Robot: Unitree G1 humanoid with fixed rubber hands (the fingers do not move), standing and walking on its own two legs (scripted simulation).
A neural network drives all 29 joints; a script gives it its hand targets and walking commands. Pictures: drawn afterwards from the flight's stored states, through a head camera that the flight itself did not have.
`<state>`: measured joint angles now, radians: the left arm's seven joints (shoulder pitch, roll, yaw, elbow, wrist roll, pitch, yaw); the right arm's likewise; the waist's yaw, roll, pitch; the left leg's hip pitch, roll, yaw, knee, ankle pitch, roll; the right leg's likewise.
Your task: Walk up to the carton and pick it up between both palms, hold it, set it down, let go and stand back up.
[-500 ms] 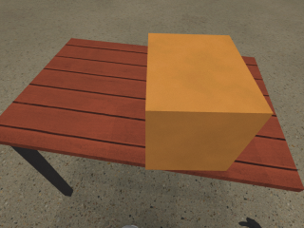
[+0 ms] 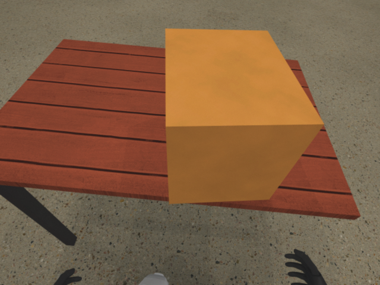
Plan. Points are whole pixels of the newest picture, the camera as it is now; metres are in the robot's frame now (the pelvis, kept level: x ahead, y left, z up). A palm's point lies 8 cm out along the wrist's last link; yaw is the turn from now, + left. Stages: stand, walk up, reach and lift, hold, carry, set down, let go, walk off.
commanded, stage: reach and lift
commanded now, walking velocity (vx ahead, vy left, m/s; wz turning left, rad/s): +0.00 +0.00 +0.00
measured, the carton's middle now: (218, 116) +0.47 -0.02 +0.09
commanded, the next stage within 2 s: none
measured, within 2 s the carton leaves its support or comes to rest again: neither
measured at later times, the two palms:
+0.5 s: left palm (77, 259) +0.17 +0.25 -0.04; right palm (323, 272) +0.18 -0.23 -0.02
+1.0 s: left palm (89, 233) +0.21 +0.23 +0.00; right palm (335, 262) +0.19 -0.24 +0.02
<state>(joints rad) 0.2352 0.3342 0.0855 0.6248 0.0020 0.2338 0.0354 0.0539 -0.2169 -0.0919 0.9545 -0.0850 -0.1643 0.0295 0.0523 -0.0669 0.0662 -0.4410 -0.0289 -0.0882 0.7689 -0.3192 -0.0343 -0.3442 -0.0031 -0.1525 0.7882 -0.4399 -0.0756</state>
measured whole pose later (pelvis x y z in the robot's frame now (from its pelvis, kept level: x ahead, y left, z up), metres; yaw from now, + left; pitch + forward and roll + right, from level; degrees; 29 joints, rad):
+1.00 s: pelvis +0.04 +0.01 +0.04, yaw -7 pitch -2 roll +0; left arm 0.39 0.15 0.04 0.22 -0.03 -0.02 0.12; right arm 0.28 -0.29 0.04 0.55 0.23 -0.29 0.15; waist 0.05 -0.07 -0.02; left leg -0.11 0.01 0.02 0.32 -0.18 -0.01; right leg -0.04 0.04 -0.03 0.31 -0.23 -0.06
